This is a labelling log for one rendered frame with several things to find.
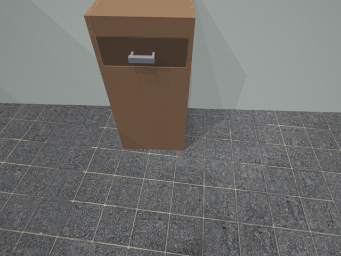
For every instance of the handle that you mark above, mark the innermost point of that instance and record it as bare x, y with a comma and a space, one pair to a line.
141, 58

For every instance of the cabinet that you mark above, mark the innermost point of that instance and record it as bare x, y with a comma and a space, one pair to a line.
149, 104

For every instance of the drawer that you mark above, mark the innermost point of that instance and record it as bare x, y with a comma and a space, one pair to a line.
169, 51

